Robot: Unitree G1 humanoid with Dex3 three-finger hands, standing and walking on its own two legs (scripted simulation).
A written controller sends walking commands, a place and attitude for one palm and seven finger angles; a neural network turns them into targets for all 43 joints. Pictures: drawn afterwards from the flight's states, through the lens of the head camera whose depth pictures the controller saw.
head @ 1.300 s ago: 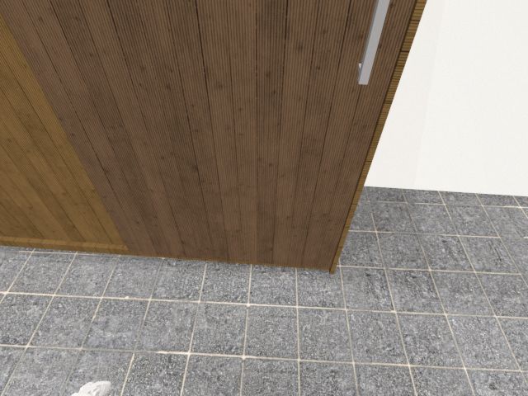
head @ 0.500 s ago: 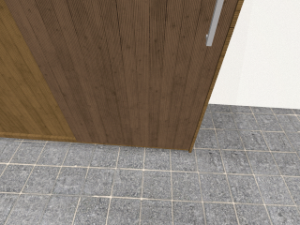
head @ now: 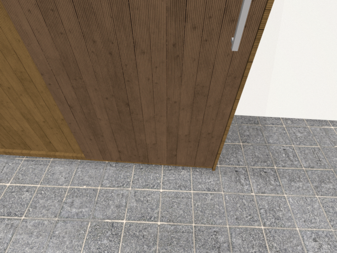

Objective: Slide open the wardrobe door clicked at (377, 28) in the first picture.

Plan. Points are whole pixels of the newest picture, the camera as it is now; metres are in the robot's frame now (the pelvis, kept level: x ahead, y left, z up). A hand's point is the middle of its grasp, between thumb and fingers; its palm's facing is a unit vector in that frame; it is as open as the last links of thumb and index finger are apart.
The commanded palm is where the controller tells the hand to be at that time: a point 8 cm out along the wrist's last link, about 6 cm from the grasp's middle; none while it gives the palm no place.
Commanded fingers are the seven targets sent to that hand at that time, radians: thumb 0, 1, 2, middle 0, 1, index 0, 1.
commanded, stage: look at it before walking up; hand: right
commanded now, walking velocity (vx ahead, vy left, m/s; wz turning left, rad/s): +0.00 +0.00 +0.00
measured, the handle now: (242, 9) +0.74 -0.18 +0.25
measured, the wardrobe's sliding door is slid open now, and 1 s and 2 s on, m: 0.00 0.00 0.00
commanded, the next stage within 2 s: take the last steps up to it in 0.14 s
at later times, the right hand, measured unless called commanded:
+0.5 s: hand out of the picture +0.06 -0.22 -0.18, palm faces +0.02 +0.97 -0.24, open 7.4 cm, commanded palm none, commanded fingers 0.00 -0.90 -0.90 0.20 0.30 0.20 0.30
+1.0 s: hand (232, 211) +0.29 -0.18 -0.19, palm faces -0.01 +0.98 -0.21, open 7.3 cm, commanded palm none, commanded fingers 0.00 -0.90 -0.90 0.20 0.30 0.20 0.30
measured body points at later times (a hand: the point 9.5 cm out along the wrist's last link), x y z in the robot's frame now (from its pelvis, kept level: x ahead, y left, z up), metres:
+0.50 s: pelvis +0.03 -0.01 -0.01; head +0.02 -0.01 +0.44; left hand +0.06 +0.26 -0.15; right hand +0.05 -0.27 -0.16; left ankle +0.01 +0.13 -0.75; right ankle +0.01 -0.12 -0.74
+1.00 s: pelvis +0.19 +0.00 -0.03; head +0.22 +0.01 +0.42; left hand +0.03 +0.19 -0.17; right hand +0.29 -0.24 -0.17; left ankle +0.29 +0.10 -0.75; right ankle +0.03 -0.11 -0.72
